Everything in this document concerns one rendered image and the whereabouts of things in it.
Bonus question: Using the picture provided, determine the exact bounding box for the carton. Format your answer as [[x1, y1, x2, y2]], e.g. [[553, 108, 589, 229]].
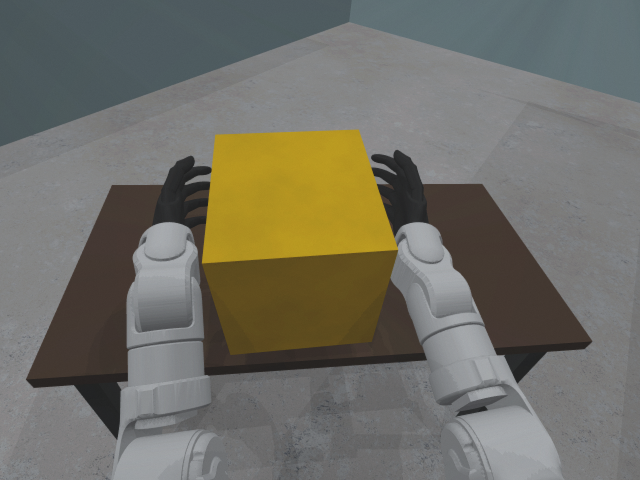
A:
[[202, 130, 398, 355]]

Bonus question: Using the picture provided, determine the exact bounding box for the robot left forearm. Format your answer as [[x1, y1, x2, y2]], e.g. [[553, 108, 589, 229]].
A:
[[111, 222, 211, 480]]

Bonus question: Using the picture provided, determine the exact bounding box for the left robot hand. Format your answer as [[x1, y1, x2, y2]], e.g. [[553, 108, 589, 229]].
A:
[[152, 156, 212, 229]]

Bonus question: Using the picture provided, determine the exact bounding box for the table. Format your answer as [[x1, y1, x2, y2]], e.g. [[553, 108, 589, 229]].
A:
[[26, 184, 593, 439]]

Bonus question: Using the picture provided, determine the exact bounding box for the robot right upper arm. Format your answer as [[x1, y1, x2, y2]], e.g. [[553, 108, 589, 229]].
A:
[[440, 405, 564, 480]]

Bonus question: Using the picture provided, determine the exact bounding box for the robot left upper arm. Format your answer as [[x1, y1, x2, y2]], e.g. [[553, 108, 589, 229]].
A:
[[113, 429, 229, 480]]

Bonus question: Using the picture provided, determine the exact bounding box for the right robot hand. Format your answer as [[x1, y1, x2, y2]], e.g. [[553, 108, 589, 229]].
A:
[[371, 150, 429, 236]]

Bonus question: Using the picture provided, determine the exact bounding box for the robot right forearm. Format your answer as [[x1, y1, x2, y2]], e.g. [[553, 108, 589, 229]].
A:
[[390, 222, 563, 476]]

